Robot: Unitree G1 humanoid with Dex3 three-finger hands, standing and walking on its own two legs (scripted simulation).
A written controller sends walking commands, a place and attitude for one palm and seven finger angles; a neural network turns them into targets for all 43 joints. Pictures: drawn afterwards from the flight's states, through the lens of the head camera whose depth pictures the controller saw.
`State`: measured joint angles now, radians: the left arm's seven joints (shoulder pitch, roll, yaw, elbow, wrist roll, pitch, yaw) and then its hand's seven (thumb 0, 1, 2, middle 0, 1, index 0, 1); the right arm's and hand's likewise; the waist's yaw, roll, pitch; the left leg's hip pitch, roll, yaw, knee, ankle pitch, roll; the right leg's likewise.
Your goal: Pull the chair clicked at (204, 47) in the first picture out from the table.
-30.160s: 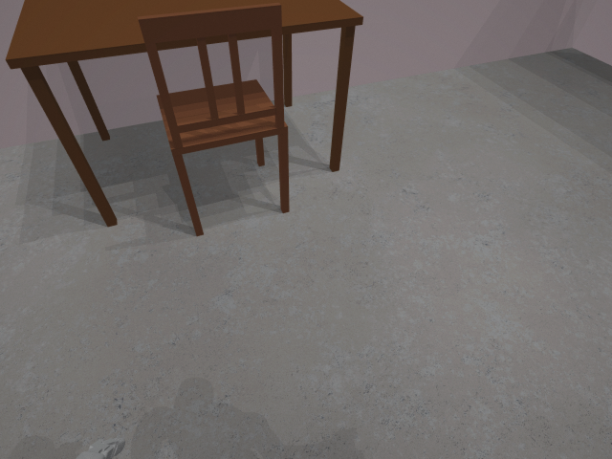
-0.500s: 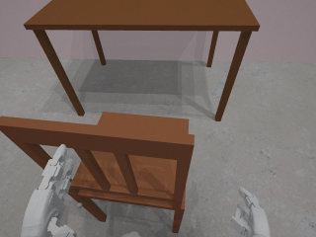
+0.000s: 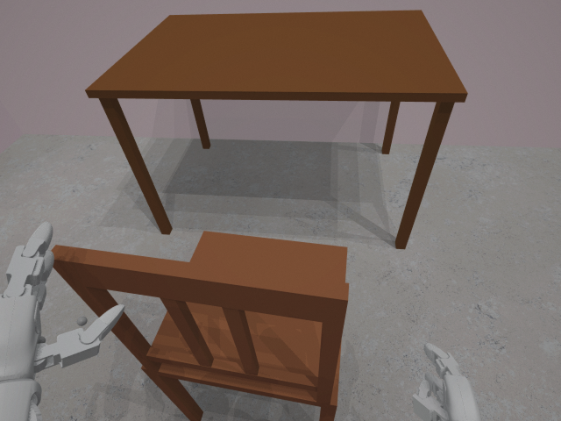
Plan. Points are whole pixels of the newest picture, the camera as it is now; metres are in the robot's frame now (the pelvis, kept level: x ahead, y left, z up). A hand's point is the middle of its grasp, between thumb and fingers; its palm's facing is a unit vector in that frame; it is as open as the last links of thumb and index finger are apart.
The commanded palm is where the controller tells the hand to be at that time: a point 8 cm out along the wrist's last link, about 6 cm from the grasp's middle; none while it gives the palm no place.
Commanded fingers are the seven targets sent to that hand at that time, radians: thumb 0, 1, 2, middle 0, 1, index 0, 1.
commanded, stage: draw the hand back to the body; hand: left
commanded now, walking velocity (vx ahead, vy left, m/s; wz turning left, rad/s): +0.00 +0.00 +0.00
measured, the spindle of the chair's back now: (190, 332) +0.27 +0.20 -0.08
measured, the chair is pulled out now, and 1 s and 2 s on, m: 0.58 0.58 0.58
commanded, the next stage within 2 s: step back with the hand held close in 0.56 s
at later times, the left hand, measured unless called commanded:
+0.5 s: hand (71, 294) +0.20 +0.26 +0.16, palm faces +0.45 -0.78 -0.44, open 7.5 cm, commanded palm +0.15 +0.30 +0.19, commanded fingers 0.00 0.90 0.90 -0.20 -0.30 -0.20 -0.30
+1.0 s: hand (49, 324) +0.17 +0.26 +0.16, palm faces +0.34 -0.77 -0.54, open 7.4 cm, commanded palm +0.11 +0.30 +0.19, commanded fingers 0.00 0.90 0.90 -0.20 -0.30 -0.20 -0.30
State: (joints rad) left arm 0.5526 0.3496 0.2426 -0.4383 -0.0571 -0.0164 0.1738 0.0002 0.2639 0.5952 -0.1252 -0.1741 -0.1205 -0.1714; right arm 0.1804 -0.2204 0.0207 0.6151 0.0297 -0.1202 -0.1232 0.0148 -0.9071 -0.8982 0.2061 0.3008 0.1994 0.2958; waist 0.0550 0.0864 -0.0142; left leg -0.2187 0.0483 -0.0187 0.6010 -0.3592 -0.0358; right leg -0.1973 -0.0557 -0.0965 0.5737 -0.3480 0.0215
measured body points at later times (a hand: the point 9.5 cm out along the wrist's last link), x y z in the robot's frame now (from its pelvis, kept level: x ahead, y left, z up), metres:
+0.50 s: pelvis +0.01 +0.00 +0.01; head +0.01 -0.03 +0.46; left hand +0.17 +0.30 +0.18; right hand +0.19 -0.24 -0.09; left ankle -0.02 +0.14 -0.73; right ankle -0.03 -0.13 -0.73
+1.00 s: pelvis -0.04 +0.01 +0.01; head -0.01 -0.02 +0.46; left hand +0.14 +0.30 +0.19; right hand +0.13 -0.24 -0.09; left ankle -0.02 +0.14 -0.73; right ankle -0.03 -0.13 -0.73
